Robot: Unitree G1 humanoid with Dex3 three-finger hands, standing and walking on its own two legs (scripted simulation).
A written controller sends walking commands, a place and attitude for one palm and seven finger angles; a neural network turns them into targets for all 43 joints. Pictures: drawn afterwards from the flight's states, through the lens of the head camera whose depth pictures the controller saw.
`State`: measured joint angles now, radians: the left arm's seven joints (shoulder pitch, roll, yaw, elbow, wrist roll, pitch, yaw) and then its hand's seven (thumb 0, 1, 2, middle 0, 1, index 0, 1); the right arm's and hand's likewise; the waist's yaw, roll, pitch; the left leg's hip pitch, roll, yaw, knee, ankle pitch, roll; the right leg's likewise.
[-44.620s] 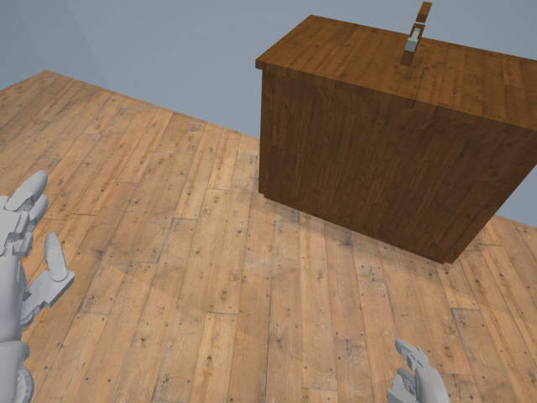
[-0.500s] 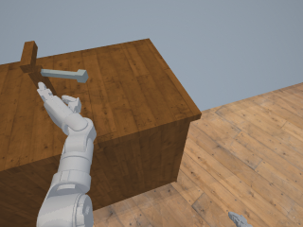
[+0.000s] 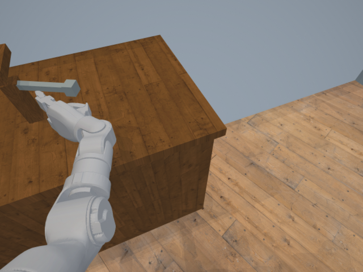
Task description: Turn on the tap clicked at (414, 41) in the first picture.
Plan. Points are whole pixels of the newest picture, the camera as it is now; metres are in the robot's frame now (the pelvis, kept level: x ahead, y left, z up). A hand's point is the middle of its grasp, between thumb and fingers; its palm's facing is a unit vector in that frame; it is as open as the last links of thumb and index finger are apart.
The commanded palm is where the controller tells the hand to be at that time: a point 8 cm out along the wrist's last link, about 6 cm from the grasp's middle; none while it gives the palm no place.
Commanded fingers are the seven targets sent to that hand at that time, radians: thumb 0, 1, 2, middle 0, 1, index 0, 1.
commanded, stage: push the lever round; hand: left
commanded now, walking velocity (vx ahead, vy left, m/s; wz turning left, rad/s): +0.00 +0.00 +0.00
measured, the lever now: (71, 88) +0.51 +0.25 +0.14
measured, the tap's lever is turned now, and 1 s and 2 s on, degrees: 62 86 86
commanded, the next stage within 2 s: lift the hand up off the lever in 0.74 s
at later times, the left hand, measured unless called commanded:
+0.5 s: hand (89, 99) +0.49 +0.21 +0.12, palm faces +0.83 -0.54 -0.14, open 7.8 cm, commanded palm +0.44 +0.23 +0.13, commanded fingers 0.00 0.90 0.90 -0.15 -0.15 -0.15 -0.15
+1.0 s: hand (93, 92) +0.52 +0.20 +0.12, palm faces +0.83 -0.54 -0.14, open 8.2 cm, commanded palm +0.46 +0.22 +0.13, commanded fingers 0.00 0.90 0.90 -0.15 -0.15 -0.15 -0.15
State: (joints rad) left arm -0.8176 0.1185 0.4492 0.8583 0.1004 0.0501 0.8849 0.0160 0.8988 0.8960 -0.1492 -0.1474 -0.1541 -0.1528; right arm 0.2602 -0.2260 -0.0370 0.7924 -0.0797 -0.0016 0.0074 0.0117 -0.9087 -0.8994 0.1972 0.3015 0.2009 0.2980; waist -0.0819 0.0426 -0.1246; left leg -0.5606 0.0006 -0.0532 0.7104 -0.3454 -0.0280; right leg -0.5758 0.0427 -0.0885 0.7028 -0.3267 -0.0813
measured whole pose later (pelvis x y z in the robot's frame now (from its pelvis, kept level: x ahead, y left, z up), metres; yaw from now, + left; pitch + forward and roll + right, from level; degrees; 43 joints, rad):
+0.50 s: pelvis +0.01 +0.00 +0.00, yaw +0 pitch +14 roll +0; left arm -0.91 0.18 0.53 0.98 0.14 0.02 0.89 0.02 0.90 0.90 -0.15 -0.15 -0.15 -0.16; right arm 0.31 -0.23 -0.04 0.79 -0.10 0.00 0.03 0.01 -0.91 -0.90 0.20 0.30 0.20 0.30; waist -0.12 0.04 -0.14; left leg -0.60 0.01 -0.05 0.72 -0.36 -0.03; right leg -0.61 0.05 -0.09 0.71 -0.34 -0.08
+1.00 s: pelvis +0.00 +0.00 -0.01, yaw -1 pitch +16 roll +0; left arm -1.03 0.23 0.57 1.10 0.17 0.00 0.93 0.02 0.90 0.90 -0.15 -0.15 -0.06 -0.12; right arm 0.35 -0.23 -0.04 0.80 -0.12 -0.01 0.05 0.01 -0.91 -0.90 0.20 0.30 0.20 0.30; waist -0.15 0.05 -0.14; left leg -0.67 0.01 -0.05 0.76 -0.37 -0.02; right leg -0.68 0.06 -0.08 0.73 -0.33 -0.08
